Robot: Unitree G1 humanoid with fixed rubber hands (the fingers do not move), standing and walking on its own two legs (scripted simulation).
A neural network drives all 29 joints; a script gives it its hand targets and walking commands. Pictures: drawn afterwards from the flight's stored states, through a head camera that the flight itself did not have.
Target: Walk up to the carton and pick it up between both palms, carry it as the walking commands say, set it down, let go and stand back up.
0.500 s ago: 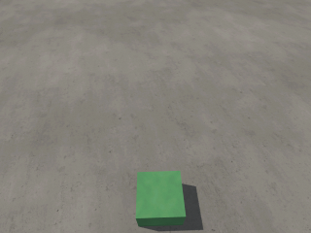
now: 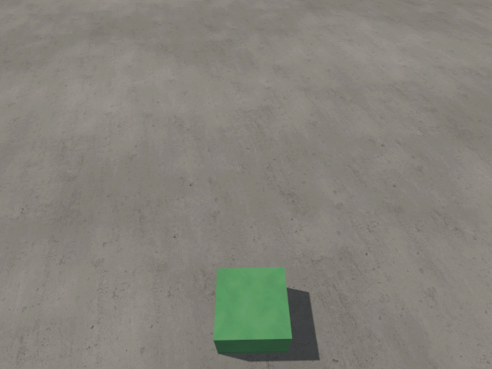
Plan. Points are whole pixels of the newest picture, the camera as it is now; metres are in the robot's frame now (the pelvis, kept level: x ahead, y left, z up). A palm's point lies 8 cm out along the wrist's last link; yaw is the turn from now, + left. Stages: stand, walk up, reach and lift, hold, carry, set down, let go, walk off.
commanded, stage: stand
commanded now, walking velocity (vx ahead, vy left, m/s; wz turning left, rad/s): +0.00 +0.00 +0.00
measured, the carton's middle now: (251, 309) +0.46 +0.02 -0.69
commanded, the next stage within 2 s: reach and lift in 0.16 s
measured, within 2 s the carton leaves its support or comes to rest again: neither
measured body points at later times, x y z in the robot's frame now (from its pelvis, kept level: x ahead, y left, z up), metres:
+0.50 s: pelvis -0.01 +0.01 -0.02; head +0.09 -0.01 +0.42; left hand +0.16 +0.22 -0.15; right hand +0.14 -0.23 -0.16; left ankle +0.04 +0.13 -0.74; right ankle -0.06 -0.11 -0.74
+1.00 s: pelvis -0.07 +0.01 -0.08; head +0.08 +0.00 +0.34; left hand +0.21 +0.23 -0.19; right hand +0.20 -0.21 -0.19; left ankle +0.04 +0.14 -0.74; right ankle -0.06 -0.12 -0.74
